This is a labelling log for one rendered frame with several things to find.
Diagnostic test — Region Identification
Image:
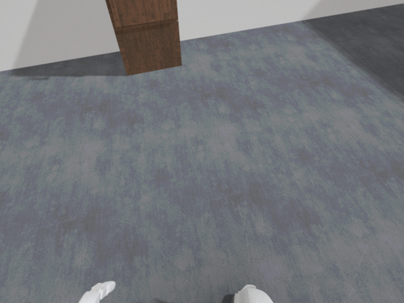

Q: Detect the cupboard door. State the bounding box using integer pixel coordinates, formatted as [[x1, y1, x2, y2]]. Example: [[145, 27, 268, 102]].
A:
[[109, 0, 175, 27]]

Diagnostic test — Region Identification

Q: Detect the robot right shin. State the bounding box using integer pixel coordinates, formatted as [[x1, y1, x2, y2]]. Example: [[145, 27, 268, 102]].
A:
[[242, 285, 256, 290]]

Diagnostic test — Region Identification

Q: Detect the right robot thigh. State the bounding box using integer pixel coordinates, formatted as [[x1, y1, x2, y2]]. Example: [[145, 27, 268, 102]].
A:
[[234, 288, 273, 303]]

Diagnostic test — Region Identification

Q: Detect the left robot hand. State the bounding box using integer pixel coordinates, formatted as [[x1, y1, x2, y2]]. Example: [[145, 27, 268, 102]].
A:
[[78, 281, 116, 303]]

